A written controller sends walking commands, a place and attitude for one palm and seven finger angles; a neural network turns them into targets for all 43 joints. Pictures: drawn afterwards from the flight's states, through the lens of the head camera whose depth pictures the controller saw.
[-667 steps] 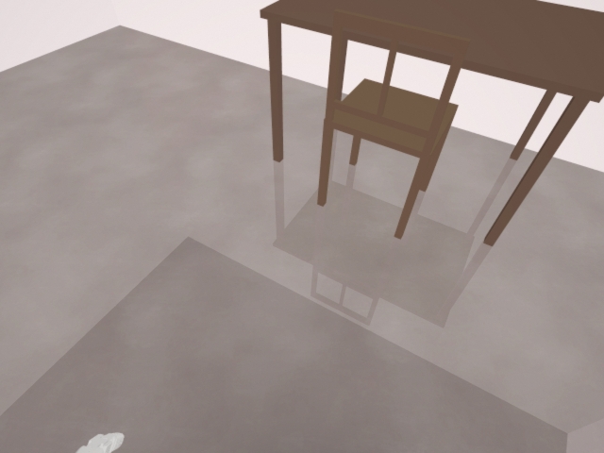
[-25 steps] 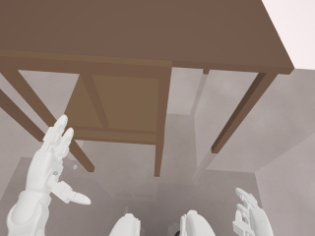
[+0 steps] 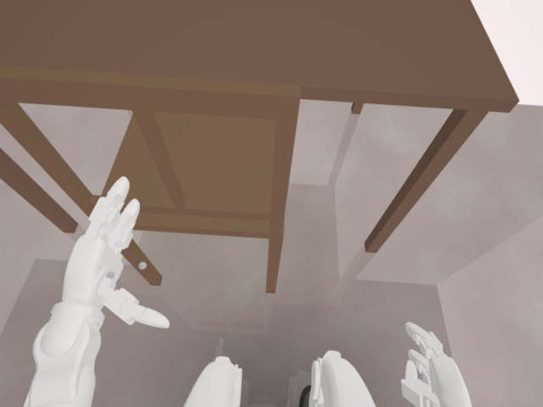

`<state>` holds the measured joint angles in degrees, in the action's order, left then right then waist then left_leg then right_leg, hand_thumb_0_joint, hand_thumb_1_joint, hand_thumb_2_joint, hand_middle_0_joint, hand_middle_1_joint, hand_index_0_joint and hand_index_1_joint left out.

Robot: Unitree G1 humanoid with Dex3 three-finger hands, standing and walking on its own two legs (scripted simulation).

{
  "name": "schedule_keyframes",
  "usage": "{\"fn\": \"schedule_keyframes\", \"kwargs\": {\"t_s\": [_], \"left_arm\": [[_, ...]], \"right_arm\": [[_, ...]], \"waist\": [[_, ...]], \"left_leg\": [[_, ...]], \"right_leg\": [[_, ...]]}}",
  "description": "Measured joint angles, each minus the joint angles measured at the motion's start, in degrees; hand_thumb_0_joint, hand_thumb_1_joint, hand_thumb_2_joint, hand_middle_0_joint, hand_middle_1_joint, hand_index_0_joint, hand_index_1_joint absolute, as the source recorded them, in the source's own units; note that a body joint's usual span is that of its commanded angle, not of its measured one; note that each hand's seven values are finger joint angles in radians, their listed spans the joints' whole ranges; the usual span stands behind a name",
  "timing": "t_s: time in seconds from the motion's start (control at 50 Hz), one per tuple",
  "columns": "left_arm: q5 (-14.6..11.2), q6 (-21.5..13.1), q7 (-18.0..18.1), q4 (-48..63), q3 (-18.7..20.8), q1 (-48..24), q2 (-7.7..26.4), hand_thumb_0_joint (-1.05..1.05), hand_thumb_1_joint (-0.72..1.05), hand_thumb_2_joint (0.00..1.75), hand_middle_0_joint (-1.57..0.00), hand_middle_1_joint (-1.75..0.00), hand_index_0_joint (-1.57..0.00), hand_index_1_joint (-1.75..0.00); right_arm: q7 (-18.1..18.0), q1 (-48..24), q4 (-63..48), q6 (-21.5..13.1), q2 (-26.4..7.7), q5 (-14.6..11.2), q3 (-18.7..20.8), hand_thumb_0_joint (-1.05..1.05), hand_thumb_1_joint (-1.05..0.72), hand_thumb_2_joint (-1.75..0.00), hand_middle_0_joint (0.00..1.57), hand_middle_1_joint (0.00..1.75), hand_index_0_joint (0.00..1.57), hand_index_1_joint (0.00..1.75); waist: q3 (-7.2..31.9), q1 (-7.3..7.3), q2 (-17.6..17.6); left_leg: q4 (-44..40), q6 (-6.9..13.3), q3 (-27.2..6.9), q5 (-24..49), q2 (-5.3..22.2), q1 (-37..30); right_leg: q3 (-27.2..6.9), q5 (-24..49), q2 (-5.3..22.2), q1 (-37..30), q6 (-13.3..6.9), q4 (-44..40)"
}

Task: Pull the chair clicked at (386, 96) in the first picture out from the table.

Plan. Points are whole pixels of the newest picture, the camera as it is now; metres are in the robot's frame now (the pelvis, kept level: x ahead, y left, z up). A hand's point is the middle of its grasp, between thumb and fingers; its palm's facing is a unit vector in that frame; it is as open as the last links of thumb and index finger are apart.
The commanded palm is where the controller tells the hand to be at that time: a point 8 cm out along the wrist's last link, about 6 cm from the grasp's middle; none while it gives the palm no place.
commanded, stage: aim the fingers beside a spindle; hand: left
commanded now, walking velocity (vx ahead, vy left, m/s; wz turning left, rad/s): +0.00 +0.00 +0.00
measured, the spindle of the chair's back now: (164, 164) +0.48 +0.20 +0.02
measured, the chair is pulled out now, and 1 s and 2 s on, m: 0.00 0.00 0.00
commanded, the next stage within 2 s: none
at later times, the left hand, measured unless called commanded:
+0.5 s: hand (162, 248) +0.33 +0.17 +0.02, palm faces -0.07 -1.00 -0.03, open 16.9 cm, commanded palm +0.31 +0.23 +0.02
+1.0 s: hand (159, 252) +0.32 +0.18 +0.02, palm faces -0.06 -1.00 -0.04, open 16.9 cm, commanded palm +0.31 +0.24 +0.02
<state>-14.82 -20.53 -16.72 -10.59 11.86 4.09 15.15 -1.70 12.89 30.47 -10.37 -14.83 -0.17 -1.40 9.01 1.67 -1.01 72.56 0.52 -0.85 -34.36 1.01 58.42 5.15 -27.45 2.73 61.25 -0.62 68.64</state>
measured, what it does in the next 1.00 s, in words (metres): stands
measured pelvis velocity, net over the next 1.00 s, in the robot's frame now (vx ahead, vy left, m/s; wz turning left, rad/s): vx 0.00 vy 0.00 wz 0.00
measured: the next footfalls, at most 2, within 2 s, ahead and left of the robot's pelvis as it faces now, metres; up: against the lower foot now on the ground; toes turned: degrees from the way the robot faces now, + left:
none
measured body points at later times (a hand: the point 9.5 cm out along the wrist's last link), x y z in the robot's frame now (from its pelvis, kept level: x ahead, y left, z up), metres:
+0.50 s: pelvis +0.00 +0.00 -0.01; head +0.11 +0.01 +0.43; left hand +0.33 +0.23 +0.02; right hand +0.16 -0.24 -0.11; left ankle +0.00 +0.11 -0.63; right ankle +0.05 -0.12 -0.63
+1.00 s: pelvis +0.00 +0.00 -0.01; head +0.11 +0.01 +0.43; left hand +0.32 +0.23 +0.03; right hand +0.16 -0.25 -0.10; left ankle +0.00 +0.11 -0.63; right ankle +0.05 -0.12 -0.63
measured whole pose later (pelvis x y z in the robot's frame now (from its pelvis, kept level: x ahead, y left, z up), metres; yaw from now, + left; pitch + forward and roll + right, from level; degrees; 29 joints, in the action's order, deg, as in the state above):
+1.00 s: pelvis +0.00 +0.00 -0.01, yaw +0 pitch +22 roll -2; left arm -12.8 -23.0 -14.4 -15.9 11.0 -2.3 14.5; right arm -1.2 11.7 31.1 -6.9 -14.9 0.1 -0.9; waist 9.3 2.2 -0.6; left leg 74.6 0.5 -0.6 -34.9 1.0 62.0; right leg 4.7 -27.9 2.7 65.1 -0.7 70.9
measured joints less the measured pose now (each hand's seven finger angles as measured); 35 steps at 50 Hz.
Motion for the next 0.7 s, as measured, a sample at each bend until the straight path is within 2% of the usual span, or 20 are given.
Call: {"fn": "schedule_keyframes", "kwargs": {"t_s": [0.22, 0.36, 0.46, 0.58, 0.7], "left_arm": [[1.1, 0.5, 1.0, -3.6, -0.3, -3.8, -0.4, -0.01, -0.49, 0.30, -0.06, -0.08, -0.06, -0.08], [1.6, -1.0, 2.0, -4.4, -0.8, -6.0, -0.5, -0.01, -0.50, 0.30, -0.06, -0.08, -0.06, -0.08], [2.0, -0.6, 2.4, -6.4, -1.2, -8.3, -0.8, -0.01, -0.50, 0.30, -0.06, -0.08, -0.06, -0.08], [2.7, -0.3, 2.9, -6.0, -1.6, -7.5, -1.1, -0.01, -0.49, 0.30, -0.06, -0.08, -0.06, -0.08], [2.4, -1.3, 4.1, -4.5, -1.0, -6.3, -0.9, -0.01, -0.49, 0.30, -0.06, -0.08, -0.06, -0.08]], "right_arm": [[0.5, -0.1, 0.2, 1.1, 0.0, 0.2, 0.1, 0.01, -0.90, -0.90, 0.20, 0.30, 0.20, 0.30], [0.6, -0.1, 0.8, 1.6, -0.1, 0.4, 0.2, 0.01, -0.90, -0.90, 0.20, 0.30, 0.20, 0.30], [0.7, -0.5, 1.2, 2.2, 0.0, 0.3, 0.2, 0.01, -0.90, -0.90, 0.20, 0.30, 0.20, 0.30], [1.0, -0.5, 0.5, 3.3, 0.3, 0.3, 0.4, 0.01, -0.90, -0.90, 0.20, 0.30, 0.20, 0.30], [1.1, -0.2, 0.4, 3.9, 0.3, 0.3, 0.3, 0.01, -0.90, -0.90, 0.20, 0.30, 0.20, 0.30]], "waist": [[0.4, 0.43, 0.1], [0.4, 0.31, 0.1], [0.6, 0.49, 0.1], [0.5, 0.78, 0.0], [0.5, 0.41, -0.1]], "left_leg": [[1.0, 0.2, 0.4, -0.3, -0.1, 1.9], [1.7, 0.3, 0.4, -0.4, -0.3, 3.1], [2.3, 0.3, 0.4, -0.5, -0.3, 4.1], [2.1, 0.3, 0.9, -0.6, -0.2, 3.9], [1.4, 0.2, 0.9, -0.4, -0.2, 3.1]], "right_leg": [[-0.5, -0.2, 0.1, 2.2, 0.2, 1.2], [-0.5, -0.3, 0.3, 3.2, 0.3, 1.8], [-0.6, -0.5, 0.3, 4.3, 0.3, 2.4], [-1.0, -0.4, 0.2, 4.4, 0.3, 2.4], [-1.0, -0.3, 0.1, 3.7, 0.2, 1.9]]}}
